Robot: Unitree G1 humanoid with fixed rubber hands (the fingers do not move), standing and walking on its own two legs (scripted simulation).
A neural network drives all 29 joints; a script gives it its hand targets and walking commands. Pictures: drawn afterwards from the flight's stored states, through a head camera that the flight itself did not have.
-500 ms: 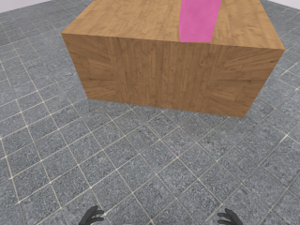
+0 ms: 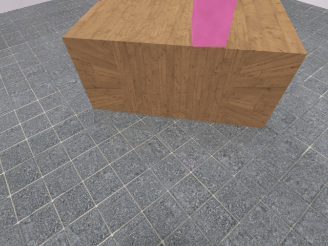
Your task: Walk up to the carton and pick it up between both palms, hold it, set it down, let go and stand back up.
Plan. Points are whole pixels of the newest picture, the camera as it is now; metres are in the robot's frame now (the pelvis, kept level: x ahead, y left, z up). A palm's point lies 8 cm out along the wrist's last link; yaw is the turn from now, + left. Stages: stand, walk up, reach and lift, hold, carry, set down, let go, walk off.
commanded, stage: stand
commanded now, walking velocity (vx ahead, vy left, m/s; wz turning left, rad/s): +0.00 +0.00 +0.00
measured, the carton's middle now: (211, 11) +1.21 -0.20 +0.03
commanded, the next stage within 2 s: none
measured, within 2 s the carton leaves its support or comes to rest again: neither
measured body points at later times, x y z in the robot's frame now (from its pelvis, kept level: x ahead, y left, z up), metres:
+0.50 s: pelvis +0.02 -0.01 +0.01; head +0.02 -0.01 +0.46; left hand +0.01 +0.19 -0.15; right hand +0.01 -0.21 -0.16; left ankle -0.01 +0.15 -0.72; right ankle -0.01 -0.10 -0.72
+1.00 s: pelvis +0.02 -0.02 +0.01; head +0.03 -0.02 +0.46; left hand +0.00 +0.17 -0.15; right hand +0.00 -0.22 -0.16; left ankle -0.01 +0.15 -0.72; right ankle -0.01 -0.10 -0.72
